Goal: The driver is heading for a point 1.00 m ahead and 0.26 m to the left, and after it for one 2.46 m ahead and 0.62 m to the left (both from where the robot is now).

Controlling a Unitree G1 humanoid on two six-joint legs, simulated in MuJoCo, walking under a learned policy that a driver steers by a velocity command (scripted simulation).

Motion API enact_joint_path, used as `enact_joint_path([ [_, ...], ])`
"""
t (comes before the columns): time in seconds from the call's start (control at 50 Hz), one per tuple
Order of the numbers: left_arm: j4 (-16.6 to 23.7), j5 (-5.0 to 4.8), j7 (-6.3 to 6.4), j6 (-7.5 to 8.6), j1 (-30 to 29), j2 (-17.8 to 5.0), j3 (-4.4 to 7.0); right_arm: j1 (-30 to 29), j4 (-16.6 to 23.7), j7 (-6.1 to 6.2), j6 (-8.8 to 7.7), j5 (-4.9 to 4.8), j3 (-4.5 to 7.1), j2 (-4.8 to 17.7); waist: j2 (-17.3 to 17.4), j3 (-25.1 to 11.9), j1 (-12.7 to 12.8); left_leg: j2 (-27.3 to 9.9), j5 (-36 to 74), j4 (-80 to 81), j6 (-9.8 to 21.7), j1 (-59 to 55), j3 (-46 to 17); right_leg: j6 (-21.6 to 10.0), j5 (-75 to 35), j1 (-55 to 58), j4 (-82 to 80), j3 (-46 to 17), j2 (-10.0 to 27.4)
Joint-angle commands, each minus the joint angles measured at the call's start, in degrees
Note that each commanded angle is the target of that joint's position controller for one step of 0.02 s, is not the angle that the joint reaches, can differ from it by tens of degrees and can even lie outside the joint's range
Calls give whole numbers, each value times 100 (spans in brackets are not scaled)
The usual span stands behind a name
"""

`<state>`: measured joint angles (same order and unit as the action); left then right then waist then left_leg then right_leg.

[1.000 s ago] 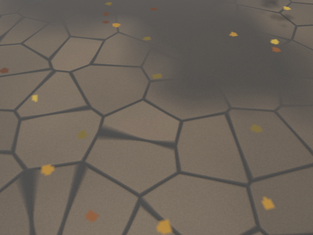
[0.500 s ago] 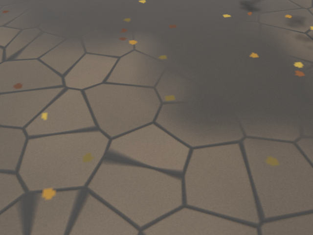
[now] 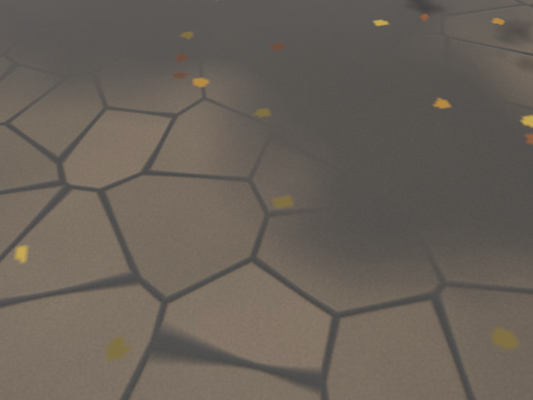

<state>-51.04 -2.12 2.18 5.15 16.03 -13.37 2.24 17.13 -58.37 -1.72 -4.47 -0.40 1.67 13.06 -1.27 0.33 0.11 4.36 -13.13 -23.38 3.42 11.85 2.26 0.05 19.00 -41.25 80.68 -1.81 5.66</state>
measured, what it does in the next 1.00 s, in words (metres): walks ahead, turning left: right foot, then left foot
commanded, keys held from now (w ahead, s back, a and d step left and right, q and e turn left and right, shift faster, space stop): w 0.12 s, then w+q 0.88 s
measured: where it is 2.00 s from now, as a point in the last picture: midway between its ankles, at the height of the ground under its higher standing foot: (173, 219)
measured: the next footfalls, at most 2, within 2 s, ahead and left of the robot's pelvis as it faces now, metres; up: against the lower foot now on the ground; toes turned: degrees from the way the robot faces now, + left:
right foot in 0.22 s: +0.34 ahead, -0.13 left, +0.00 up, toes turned +0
left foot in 0.80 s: +0.57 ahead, +0.17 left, +0.00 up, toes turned +22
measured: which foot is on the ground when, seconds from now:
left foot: down 0.00-0.24, up 0.26-0.78, down 0.80-1.00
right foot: up 0.00-0.20, down 0.22-0.78, up 0.80-1.00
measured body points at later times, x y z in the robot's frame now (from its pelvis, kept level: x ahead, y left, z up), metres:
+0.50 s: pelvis +0.29 -0.05 +0.01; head +0.31 -0.05 +0.46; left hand +0.29 +0.22 -0.12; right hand +0.43 -0.30 -0.13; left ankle +0.35 +0.13 -0.66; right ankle +0.30 -0.13 -0.74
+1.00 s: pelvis +0.55 +0.09 +0.01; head +0.57 +0.11 +0.45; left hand +0.58 +0.40 -0.10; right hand +0.72 -0.13 -0.12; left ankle +0.53 +0.15 -0.74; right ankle +0.66 -0.06 -0.66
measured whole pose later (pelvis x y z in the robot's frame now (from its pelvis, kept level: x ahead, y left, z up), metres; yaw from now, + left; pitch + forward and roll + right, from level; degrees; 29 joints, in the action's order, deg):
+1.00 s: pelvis +0.55 +0.09 +0.01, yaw +27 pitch +1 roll +0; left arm -48.4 -0.1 0.9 7.3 5.8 -15.6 4.9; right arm 15.7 -50.6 -0.6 -3.1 -1.0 4.9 13.6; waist -1.1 2.4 -1.8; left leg 6.2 -9.0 -20.4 6.1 12.5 -2.2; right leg 1.5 16.1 -33.4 60.2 -3.0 6.3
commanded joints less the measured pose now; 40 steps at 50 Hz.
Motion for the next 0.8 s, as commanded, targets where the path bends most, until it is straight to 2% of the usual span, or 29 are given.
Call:
enact_joint_path([
  [0.02, 388, 194, 8, 90, 188, -88, 40, -640, 401, 136, -212, 96, 28, 574, 455, 483, 361, -1044, 2562, 1383, 897, 1657, -476, 39, -1698, 1158, -2810, 38, 173],
  [0.04, 415, 217, -50, 129, 10, -47, 38, -472, 389, 187, -210, 81, 75, 735, 498, 303, 262, -992, 2606, 1365, 898, 1541, -394, 61, -2304, 1549, -3490, 150, 21],
  [0.06, 489, 178, -100, 131, -294, -19, 17, -249, 329, 219, -211, 9, 144, 961, 512, 166, 131, -1174, 2572, 1492, 960, 1185, -548, 79, -2606, 1657, -3919, 164, -71],
  [0.08, 610, 127, -138, 99, -608, -81, 19, -144, 266, 244, -191, -83, 201, 1094, 490, 170, 74, -1377, 2471, 1558, 971, 765, -701, 40, -2688, 1550, -4227, 55, -57],
  [0.12, 790, 87, -180, 38, -1131, -278, 44, 108, 117, 274, -103, -198, 253, 1064, 284, 340, -65, -1595, 2159, 1469, 871, -106, -789, -120, -2653, 1068, -4732, -23, -77],
  [0.16, 920, 139, -239, 55, -1519, -407, 102, 462, -23, 263, 16, -210, 286, 991, 89, 445, -171, -1750, 2179, 1125, 788, -752, -980, -271, -2265, 828, -4976, -18, -138],
  [0.18, 936, 140, -263, 68, -1485, -463, 138, 524, -38, 256, 75, -176, 307, 1005, 123, 375, -112, -1790, 2395, 882, 740, -965, -1059, -324, -1966, 962, -5053, 10, -202],
  [0.2, 885, 127, -278, 88, -1205, -583, 205, 449, -16, 245, 119, -133, 316, 1024, 206, 179, 93, -1700, 2979, 433, 663, -1040, -1028, -403, -1680, 1442, -5152, 95, -330],
  [0.22, 656, 136, -270, 103, -432, -788, 332, 358, 47, 228, 152, -91, 280, 933, 184, -318, 472, -1400, 3442, -448, 541, -831, -888, -528, -1635, 2560, -5200, 190, -450],
  [0.24, 429, 199, -238, 112, 674, -1180, 465, 299, 205, 211, 165, -7, 180, 716, -141, -1176, 866, -936, 2442, -2069, 339, 174, -609, -838, -1727, 4347, -5008, -531, 254],
  [0.26, 212, 162, -270, 88, 1224, -1644, 582, 1138, 186, 160, 63, -22, -58, -56, -1637, -2148, 610, -13, -1000, -4279, -28, 2345, -259, -1713, -632, 6489, -5545, -3038, 1741],
  [0.28, 244, 167, -255, 78, 1327, -1049, 449, 868, 99, 135, -26, -128, 80, 516, -1180, -2211, 813, -146, -1940, -5053, 22, 2984, -1068, -1624, 392, 6457, -6097, -3874, 1734],
  [0.3, 323, 187, -214, 103, 723, -869, 370, 235, 317, 152, -69, -258, 214, 926, -867, -1259, 726, -408, -1449, -5186, 85, 3358, -1047, -1320, 467, 5633, -6323, -3089, 1611],
  [0.32, 433, 214, -191, 109, 108, -755, 324, -141, 435, 207, -61, -257, 238, 917, -438, -735, 520, -724, -904, -4975, 75, 3198, -871, -1163, 21, 4749, -6522, -2395, 1428],
  [0.34, 440, 231, -198, 138, -265, -626, 292, -249, 456, 238, -28, -171, 261, 824, -313, -391, 329, -912, -589, -4683, 47, 2953, -838, -1129, -492, 4021, -6739, -1891, 1295],
  [0.36, 405, 270, -209, 169, -460, -499, 264, -120, 414, 250, 47, -143, 291, 704, -402, -289, 104, -1091, -391, -4451, 37, 2546, -885, -1022, -792, 3556, -6934, -1427, 1105],
  [0.38, 356, 267, -226, 178, -540, -413, 256, 14, 372, 254, 128, -153, 292, 559, -381, -229, -11, -1122, -323, -4323, 27, 2334, -858, -987, -923, 3318, -7090, -1095, 999],
  [0.4, 294, 258, -225, 202, -497, -433, 267, 31, 374, 256, 194, -152, 292, 435, -312, -187, -59, -1148, -239, -4231, 19, 2267, -829, -1015, -1135, 3179, -7217, -834, 997],
  [0.44, 185, 262, -175, 223, -411, -577, 318, -172, 496, 272, 293, -131, 323, 388, -228, -39, -105, -1182, 129, -3955, -32, 2544, -887, -1071, -1467, 3141, -7377, -406, 1039],
  [0.5, 25, 283, -84, 185, -214, -684, 368, -588, 662, 239, 309, -91, 366, 387, -143, 80, -46, -1119, 951, -3196, -111, 2953, -952, -1013, -1714, 3390, -7451, 139, 1013],
  [0.56, -70, 260, -23, 153, -125, -735, 378, -1086, 821, 111, 263, -64, 347, 305, -169, 206, 64, -1055, 1704, -2271, -139, 2744, -620, -863, -1843, 3426, -7470, 759, 860],
  [0.6, -163, 225, -3, 126, 86, -795, 398, -1510, 972, 29, 253, -52, 299, 218, -107, 345, 208, -1030, 1853, -1852, -121, 2694, -387, -838, -1851, 3610, -7459, 991, 919],
  [0.66, -309, 166, -15, 38, 374, -876, 445, -1986, 1208, -71, 263, -79, 271, 225, -97, 542, 349, -985, 1485, -1446, -7, 2870, -190, -800, -2071, 4234, -7222, 1190, 1095],
  [0.7, -349, 113, -30, -33, 393, -975, 492, -2122, 1348, -134, 269, -97, 282, 289, -178, 584, 308, -898, 920, -1305, 143, 2815, 4, -744, -2726, 4566, -6899, 1296, 1216],
  [0.72, -331, 86, -27, -64, 311, -1067, 520, -2055, 1391, -152, 269, -94, 313, 355, -271, 499, 198, -762, 596, -1272, 245, 2544, 171, -695, -3654, 4644, -6597, 1377, 1240],
  [0.74, -309, 54, -18, -87, 249, -1151, 541, -1846, 1392, -153, 272, -96, 364, 464, -395, 315, 40, -563, 265, -1293, 358, 2120, 373, -640, -4722, 4701, -6155, 1449, 1242],
  [0.76, -274, 32, -9, -127, 143, -1213, 552, -1308, 1287, -149, 273, -114, 464, 640, -456, 5, -280, -309, 100, -1229, 491, 1389, 545, -561, -5615, 4637, -5357, 1558, 1168],
  [0.78, -223, 26, -6, -157, 32, -1203, 525, -396, 1037, -107, 270, -138, 650, 955, -337, -495, -766, -21, 433, -830, 703, 47, 585, -373, -5680, 4207, -4132, 1707, 919],
  [0.8, -81, 159, 2, -120, 31, -1082, 460, 533, 831, 18, 315, -142, 870, 1541, 385, -1074, -1089, -816, 275, -622, 1105, -1769, -863, -60, -3774, 2637, -2226, 1727, 659],
])
Velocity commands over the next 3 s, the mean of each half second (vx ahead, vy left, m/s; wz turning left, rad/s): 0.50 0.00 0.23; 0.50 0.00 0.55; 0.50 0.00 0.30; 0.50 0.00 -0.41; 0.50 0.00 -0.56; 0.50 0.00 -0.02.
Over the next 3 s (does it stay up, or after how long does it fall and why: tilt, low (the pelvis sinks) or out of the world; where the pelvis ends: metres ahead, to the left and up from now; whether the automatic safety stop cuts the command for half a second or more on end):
stays up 1.59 0.41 0.00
